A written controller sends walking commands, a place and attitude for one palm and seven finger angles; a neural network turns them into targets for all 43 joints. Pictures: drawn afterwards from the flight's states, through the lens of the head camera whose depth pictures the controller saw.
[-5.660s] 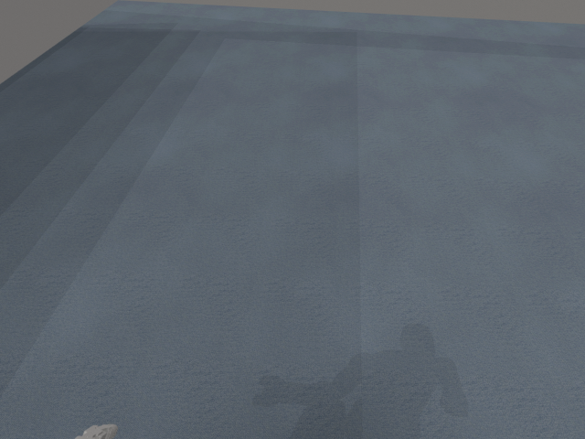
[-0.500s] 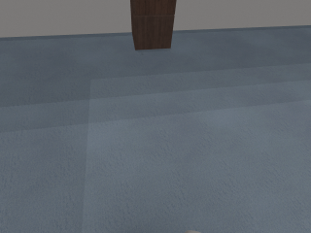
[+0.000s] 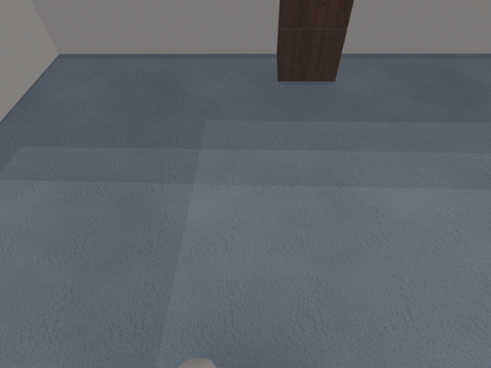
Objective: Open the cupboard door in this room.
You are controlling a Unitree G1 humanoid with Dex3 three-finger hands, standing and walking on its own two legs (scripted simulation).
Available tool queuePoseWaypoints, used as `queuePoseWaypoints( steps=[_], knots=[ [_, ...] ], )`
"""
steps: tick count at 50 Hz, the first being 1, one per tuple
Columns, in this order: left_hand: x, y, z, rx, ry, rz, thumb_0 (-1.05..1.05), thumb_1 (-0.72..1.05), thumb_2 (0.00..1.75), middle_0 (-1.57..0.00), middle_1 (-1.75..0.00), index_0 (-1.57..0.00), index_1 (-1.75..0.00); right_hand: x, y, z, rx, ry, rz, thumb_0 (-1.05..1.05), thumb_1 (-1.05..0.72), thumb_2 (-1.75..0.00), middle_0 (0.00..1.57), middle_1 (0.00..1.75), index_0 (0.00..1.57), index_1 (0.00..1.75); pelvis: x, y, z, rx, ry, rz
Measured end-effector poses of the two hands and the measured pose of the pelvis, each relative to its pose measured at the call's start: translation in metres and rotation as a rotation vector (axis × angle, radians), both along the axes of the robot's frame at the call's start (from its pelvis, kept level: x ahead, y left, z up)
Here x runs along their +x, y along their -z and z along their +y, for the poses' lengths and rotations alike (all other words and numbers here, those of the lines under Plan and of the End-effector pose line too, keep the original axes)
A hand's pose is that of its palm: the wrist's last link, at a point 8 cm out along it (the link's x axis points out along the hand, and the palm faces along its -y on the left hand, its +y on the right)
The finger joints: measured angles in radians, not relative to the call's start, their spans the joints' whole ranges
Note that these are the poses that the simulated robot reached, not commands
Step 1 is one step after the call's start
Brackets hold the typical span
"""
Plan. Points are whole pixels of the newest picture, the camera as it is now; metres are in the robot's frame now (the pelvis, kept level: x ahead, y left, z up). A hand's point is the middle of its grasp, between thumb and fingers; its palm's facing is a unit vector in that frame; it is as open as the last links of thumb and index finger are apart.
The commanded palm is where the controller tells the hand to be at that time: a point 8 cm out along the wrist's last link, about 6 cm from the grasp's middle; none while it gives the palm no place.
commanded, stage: stand and wait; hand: left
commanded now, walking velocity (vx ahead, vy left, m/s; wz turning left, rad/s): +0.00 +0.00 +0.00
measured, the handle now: out of the picture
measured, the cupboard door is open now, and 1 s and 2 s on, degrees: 0 0 0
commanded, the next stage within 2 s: turn or walk to find it in 0.36 s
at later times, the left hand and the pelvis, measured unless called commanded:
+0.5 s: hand out of the picture +0.00 +0.20 -0.17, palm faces +0.05 -0.98 -0.20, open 7.3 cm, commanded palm none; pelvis +0.00 +0.03 +0.00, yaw +1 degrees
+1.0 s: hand out of the picture +0.02 +0.21 -0.15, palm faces +0.21 -0.93 -0.30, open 7.3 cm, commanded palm none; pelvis -0.02 +0.00 +0.00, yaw +11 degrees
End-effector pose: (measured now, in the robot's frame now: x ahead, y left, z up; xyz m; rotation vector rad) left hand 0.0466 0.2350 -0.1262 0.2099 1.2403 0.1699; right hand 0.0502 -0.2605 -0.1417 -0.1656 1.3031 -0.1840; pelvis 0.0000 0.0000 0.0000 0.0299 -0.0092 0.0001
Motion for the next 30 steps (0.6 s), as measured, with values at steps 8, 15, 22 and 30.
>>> queuePoseWaypoints(
  steps=[8,15,22,30],
  knots=[
    [-0.057,0.03,0.035,-0.035,-0.095,0.154,0.0,0.91,0.9,-0.2,-0.3,-0.21,-0.3,0.031,-0.007,0.042,-0.037,-0.088,-0.067,0.01,-0.91,-0.89,0.19,0.3,0.2,0.3,-0.001,0.009,0.025,-0.015,-0.008,-0.004],
    [-0.067,0.02,0.038,-0.033,-0.096,0.18,0.0,0.91,0.9,-0.2,-0.3,-0.2,-0.3,0.034,-0.006,0.071,0.022,-0.094,-0.088,0.0,-0.91,-0.89,0.2,0.3,0.2,0.3,-0.001,0.002,0.03,-0.018,-0.006,-0.013],
    [-0.063,0.015,0.021,-0.041,-0.065,0.163,0.0,0.91,0.9,-0.2,-0.3,-0.2,-0.3,0.021,0.003,0.065,0.047,-0.042,-0.079,-0.01,-0.93,-0.89,0.2,0.3,0.2,0.3,0.001,0.001,0.029,-0.017,-0.003,-0.015],
    [-0.046,0.021,0.02,-0.059,-0.093,0.107,0.0,0.92,0.9,-0.2,-0.3,-0.2,-0.3,-0.022,0.004,0.054,0.013,-0.05,0.055,0.0,-0.92,-0.89,0.2,0.3,0.2,0.3,-0.003,0.003,0.029,-0.023,-0.045,-0.001]
  ],
)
